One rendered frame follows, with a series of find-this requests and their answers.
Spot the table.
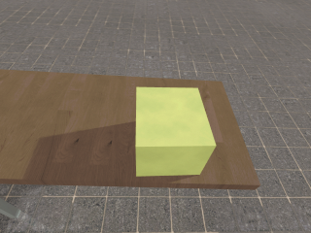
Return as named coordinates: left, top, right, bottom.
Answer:
left=0, top=69, right=260, bottom=218

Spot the carton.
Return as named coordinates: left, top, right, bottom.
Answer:
left=135, top=86, right=216, bottom=177

